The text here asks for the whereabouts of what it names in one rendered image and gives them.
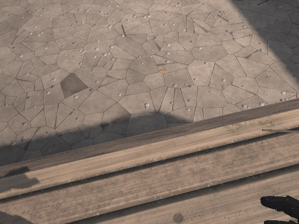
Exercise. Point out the right robot hand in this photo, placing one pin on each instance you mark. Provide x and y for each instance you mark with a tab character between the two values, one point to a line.
287	205

